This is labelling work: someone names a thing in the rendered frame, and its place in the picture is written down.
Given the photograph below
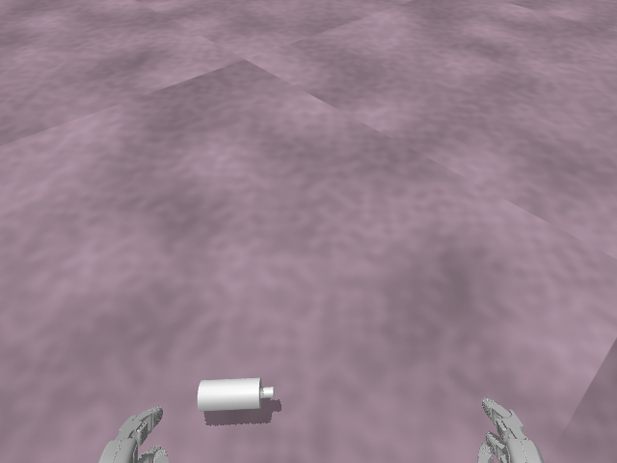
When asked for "bottle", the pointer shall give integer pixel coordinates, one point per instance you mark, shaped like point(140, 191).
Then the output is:
point(232, 394)

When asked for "right robot hand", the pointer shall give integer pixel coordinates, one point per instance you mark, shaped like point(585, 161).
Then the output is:
point(512, 446)

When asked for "left robot hand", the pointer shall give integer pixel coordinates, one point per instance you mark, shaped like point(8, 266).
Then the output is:
point(124, 449)

